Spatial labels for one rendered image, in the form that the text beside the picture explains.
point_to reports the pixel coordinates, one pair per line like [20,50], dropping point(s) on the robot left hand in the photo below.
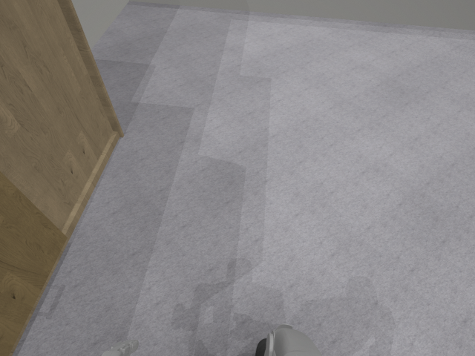
[122,348]

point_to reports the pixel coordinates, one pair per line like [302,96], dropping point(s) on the right robot thigh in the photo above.
[290,342]

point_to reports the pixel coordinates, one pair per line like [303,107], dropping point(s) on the wardrobe door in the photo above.
[53,127]
[29,247]

